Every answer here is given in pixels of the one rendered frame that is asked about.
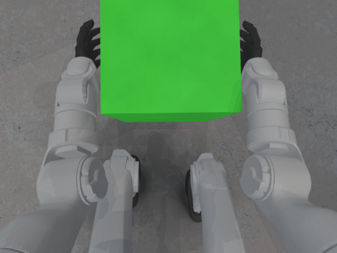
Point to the left robot forearm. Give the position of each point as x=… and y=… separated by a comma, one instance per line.
x=75, y=113

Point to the left robot upper arm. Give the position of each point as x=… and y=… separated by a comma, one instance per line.
x=68, y=189

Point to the right robot upper arm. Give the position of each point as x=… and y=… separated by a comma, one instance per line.
x=280, y=187

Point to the robot left shin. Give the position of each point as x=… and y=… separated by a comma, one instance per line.
x=117, y=152

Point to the right robot forearm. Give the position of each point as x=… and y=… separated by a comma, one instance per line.
x=267, y=111

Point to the robot right hand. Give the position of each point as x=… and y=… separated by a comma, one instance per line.
x=251, y=47

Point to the carton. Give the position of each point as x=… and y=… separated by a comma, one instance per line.
x=170, y=60

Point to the robot left hand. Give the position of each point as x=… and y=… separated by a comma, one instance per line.
x=85, y=44

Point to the robot left thigh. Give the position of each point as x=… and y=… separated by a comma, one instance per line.
x=112, y=228

